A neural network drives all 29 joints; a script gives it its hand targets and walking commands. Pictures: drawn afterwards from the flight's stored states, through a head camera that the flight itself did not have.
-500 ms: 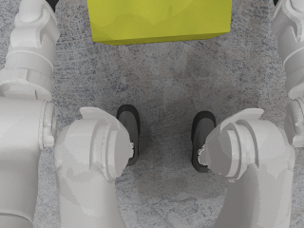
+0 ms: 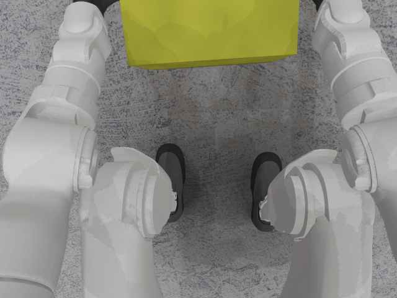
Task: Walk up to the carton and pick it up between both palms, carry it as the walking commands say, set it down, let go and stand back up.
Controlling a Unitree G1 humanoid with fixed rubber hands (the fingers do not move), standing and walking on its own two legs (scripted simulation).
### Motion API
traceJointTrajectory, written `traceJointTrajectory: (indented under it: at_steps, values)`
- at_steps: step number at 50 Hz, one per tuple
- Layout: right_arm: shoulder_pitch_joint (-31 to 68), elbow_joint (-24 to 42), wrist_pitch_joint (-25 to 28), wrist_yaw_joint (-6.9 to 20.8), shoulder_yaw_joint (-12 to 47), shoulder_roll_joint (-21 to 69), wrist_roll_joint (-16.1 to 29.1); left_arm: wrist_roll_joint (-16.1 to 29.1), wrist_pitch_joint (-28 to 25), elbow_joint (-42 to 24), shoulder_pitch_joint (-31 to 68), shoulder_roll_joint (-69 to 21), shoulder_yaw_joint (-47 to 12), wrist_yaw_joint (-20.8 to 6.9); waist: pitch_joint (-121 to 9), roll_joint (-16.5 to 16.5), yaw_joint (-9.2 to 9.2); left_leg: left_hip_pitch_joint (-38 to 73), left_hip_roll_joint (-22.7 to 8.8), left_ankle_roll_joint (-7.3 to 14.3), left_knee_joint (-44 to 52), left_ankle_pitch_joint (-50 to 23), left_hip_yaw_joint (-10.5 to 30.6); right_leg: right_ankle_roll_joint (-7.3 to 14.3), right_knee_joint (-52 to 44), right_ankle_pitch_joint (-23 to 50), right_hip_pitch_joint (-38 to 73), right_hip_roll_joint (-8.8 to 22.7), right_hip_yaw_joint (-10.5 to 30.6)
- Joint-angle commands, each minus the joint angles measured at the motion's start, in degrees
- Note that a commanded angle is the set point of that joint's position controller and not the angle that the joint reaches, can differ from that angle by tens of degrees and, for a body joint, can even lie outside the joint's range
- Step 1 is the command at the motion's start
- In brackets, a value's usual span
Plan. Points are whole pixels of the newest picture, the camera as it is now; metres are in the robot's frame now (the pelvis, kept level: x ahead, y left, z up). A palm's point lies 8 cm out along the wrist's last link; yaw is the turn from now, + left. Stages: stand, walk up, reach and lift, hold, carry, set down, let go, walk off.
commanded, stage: reach and lift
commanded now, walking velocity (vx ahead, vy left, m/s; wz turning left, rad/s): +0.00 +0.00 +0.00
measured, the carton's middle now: (208, 21) +0.52 +0.04 -0.26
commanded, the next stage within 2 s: none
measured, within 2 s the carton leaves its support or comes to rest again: leaves its support in 0.88 s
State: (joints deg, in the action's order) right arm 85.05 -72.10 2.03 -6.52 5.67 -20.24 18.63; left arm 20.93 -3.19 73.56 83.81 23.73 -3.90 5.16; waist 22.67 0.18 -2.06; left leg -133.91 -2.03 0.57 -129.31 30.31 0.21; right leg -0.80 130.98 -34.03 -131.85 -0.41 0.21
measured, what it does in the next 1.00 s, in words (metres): stands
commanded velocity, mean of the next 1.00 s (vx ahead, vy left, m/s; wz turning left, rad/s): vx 0.00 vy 0.00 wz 0.00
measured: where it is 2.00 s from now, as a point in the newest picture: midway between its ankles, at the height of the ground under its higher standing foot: (217, 199)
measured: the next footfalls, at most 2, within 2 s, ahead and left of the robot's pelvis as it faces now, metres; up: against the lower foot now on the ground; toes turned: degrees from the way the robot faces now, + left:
none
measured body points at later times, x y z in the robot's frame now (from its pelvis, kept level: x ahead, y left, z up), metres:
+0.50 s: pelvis +0.00 +0.00 -0.01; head +0.36 +0.01 +0.24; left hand +0.54 +0.22 -0.19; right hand +0.55 -0.14 -0.19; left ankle +0.12 +0.12 -0.31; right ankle +0.11 -0.12 -0.31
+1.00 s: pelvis -0.02 +0.00 +0.00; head +0.34 +0.01 +0.26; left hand +0.53 +0.21 -0.16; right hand +0.55 -0.15 -0.17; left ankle +0.12 +0.12 -0.31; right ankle +0.11 -0.12 -0.31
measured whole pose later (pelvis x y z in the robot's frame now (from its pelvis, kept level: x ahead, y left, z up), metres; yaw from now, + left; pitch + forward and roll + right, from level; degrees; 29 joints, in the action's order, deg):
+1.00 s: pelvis -0.02 +0.00 +0.00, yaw +0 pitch +26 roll +0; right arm 85.1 -65.6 -6.5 -10.1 4.5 -21.4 19.4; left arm 21.6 5.8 65.8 84.7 24.3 -6.0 8.1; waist 30.0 -0.5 -2.0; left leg -127.8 0.0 -0.8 -130.4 29.1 1.3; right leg -2.4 132.4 -33.2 -125.6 -3.1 1.2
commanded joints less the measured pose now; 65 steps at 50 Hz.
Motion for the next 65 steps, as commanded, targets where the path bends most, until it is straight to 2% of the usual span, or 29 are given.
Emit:
traceJointTrajectory:
  at_steps: [1,12,17,20,28,32,37,40,42,45,54,60,65]
  values:
    - [3.32,6.36,1.98,-0.25,0.10,6.49,0.13,0.56,-1.71,-6.54,6.14,-6.78,-0.99,-0.17,-67.15,-0.63,0.89,37.42,3.71,-2.15,10.75,-22.52,0.43,-0.60,-11.85,20.91,31.96,-3.19,-0.58]
    - [9.23,6.98,2.20,2.13,4.52,16.22,1.57,1.99,-2.44,-8.10,12.98,-17.59,-5.76,-2.25,-65.78,-0.55,1.15,37.31,4.14,-1.33,11.74,-21.26,0.96,-0.10,-12.05,19.17,29.89,-4.10,-0.54]
    - [16.81,7.57,1.17,5.89,6.30,29.64,0.99,1.73,-1.13,-8.55,19.74,-31.31,-8.43,-6.15,-63.96,-0.85,1.53,35.86,4.89,-0.67,11.11,-19.08,0.52,0.24,-11.39,17.47,27.84,-4.86,-1.26]
    - [20.90,7.79,0.16,8.24,5.79,36.06,-0.12,0.68,0.18,-9.19,23.30,-37.83,-8.57,-8.39,-61.59,-0.96,1.05,34.27,5.48,-0.39,10.52,-17.24,-0.27,0.63,-10.81,15.67,25.49,-5.20,-1.62]
    - [23.45,9.83,-2.08,11.69,4.76,44.42,-1.32,-0.24,2.91,-12.25,25.34,-46.76,-8.36,-11.78,-60.19,-1.21,0.88,33.79,6.32,0.08,9.21,-17.06,-1.62,1.20,-9.60,15.01,24.58,-5.69,-3.16]
    - [24.33,12.79,-2.43,12.01,5.48,46.96,-0.46,0.65,3.27,-15.50,25.96,-49.42,-9.50,-12.12,-65.41,-0.97,0.99,36.53,6.60,-0.04,8.28,-20.17,-2.12,1.24,-9.01,18.04,27.34,-5.90,-3.54]
    - [26.09,18.17,-2.59,11.46,7.23,49.56,1.37,2.66,3.21,-21.79,27.96,-51.56,-11.57,-11.54,-79.07,-1.12,0.88,43.25,6.92,-0.26,7.61,-24.02,-2.60,1.10,-8.40,22.05,33.41,-6.35,-4.11]
    - [28.57,21.91,-3.14,11.12,8.62,50.35,2.77,3.42,3.55,-26.28,30.71,-52.14,-12.12,-11.05,-90.63,-1.03,0.40,49.14,6.81,-0.51,7.60,-24.88,-3.24,1.09,-8.57,23.14,38.64,-6.64,-4.38]
    - [29.20,25.21,-3.37,10.89,9.66,51.95,3.52,3.73,3.90,-29.01,30.77,-53.51,-12.31,-10.83,-94.66,-0.48,-0.34,51.21,7.24,-0.76,7.47,-28.16,-4.06,0.87,-8.98,26.47,42.34,-6.62,-4.61]
    - [31.32,28.70,-4.14,10.74,9.12,52.95,3.47,3.41,4.86,-31.71,32.73,-53.24,-11.57,-10.95,-97.22,-1.44,-0.19,51.81,7.42,-0.52,8.29,-26.60,-4.23,0.53,-10.21,25.52,43.53,-6.74,-4.91]
    - [37.51,34.40,-7.82,11.23,8.31,55.74,2.36,0.43,8.46,-36.68,37.92,-53.25,-10.06,-11.37,-102.84,-0.62,-2.45,54.53,7.05,-0.42,11.45,-19.25,-5.71,0.10,-13.14,18.02,44.97,-6.36,-5.48]
    - [40.58,35.99,-10.19,12.18,7.23,57.60,1.45,-1.11,11.20,-38.56,40.52,-55.65,-9.98,-12.58,-105.21,0.78,-2.41,55.41,7.08,-0.35,13.51,-14.68,-6.26,0.61,-14.79,13.28,44.13,-6.13,-6.05]
    - [40.46,36.67,-12.12,13.19,6.46,59.22,0.20,-1.85,13.35,-40.69,41.08,-58.06,-10.44,-13.47,-108.74,1.79,-1.79,57.58,7.24,-0.52,14.93,-13.79,-6.14,1.17,-15.72,12.18,43.98,-6.24,-6.40]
